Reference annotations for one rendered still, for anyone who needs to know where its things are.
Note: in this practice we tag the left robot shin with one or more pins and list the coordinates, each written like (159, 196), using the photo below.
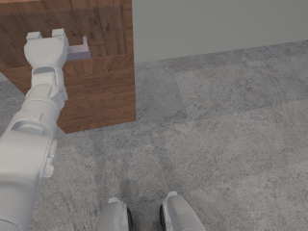
(114, 199)

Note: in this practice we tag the left robot forearm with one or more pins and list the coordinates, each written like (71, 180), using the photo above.
(44, 100)

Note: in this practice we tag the cabinet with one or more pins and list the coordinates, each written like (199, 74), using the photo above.
(100, 91)

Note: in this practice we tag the left robot thigh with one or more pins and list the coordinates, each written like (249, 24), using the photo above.
(113, 217)

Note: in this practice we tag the handle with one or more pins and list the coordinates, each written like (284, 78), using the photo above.
(78, 52)

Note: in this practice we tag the drawer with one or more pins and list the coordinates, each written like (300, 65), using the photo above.
(102, 25)

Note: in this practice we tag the robot left hand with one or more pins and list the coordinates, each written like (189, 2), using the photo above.
(53, 50)

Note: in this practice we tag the left robot upper arm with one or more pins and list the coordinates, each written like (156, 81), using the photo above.
(25, 159)

